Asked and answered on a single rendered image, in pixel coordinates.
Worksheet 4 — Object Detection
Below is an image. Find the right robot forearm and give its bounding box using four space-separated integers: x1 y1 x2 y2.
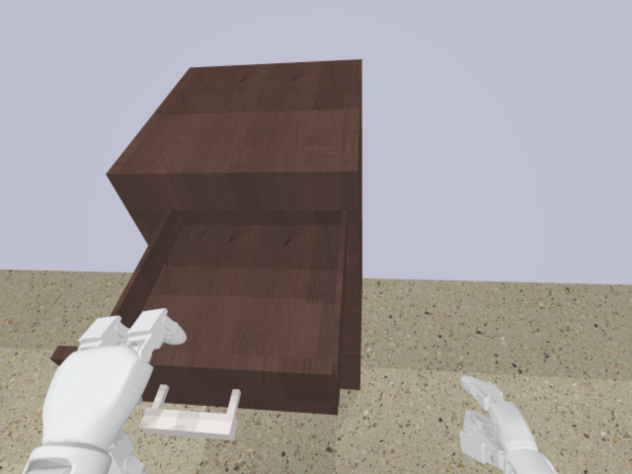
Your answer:
504 448 559 474

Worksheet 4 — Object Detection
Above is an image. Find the drawer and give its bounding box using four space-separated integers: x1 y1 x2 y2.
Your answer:
50 210 348 415

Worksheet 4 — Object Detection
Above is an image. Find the left robot hand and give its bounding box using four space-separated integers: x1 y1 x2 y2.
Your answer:
42 308 187 474

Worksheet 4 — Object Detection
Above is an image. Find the right robot hand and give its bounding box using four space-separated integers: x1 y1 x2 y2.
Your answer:
459 375 538 473

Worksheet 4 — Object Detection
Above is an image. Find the handle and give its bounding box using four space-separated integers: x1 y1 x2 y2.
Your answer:
139 384 241 440

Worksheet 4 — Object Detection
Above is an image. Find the left robot forearm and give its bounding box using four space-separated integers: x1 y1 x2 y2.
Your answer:
23 441 112 474

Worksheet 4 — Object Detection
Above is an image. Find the cabinet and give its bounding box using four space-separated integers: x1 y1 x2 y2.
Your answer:
106 59 362 390

